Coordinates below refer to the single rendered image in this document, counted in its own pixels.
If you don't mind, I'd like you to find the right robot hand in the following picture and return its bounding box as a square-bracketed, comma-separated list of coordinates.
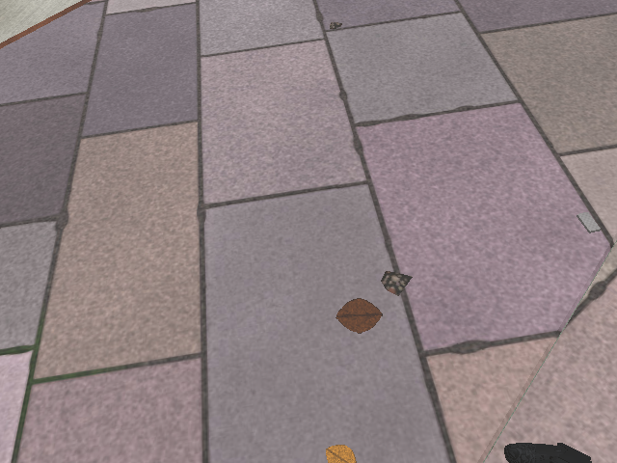
[504, 443, 592, 463]

